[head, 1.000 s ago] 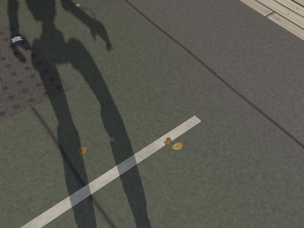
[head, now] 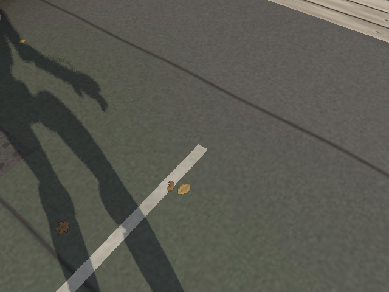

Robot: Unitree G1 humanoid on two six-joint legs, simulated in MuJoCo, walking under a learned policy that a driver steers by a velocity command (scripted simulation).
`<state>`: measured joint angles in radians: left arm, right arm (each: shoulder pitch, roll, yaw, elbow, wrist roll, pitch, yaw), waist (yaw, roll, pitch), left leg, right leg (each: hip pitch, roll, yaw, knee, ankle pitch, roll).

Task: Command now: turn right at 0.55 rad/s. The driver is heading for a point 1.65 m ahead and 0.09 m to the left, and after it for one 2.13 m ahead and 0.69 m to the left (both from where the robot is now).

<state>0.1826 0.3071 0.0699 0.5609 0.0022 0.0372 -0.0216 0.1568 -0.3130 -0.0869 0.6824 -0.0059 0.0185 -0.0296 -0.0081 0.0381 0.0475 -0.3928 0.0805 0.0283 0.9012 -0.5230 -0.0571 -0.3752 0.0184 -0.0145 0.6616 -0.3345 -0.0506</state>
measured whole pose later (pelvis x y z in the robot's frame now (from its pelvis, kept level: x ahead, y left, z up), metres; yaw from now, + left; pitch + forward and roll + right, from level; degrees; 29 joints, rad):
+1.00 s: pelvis +0.20 -0.09 +0.02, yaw -5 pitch +1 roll -1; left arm 0.24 0.26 0.05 0.66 0.01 -0.09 -0.01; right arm 0.33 -0.32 -0.06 0.75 0.04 -0.04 0.00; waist -0.01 0.04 0.02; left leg -0.48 0.05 -0.06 1.15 -0.32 0.00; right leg -0.22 0.01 -0.06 0.41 -0.22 -0.02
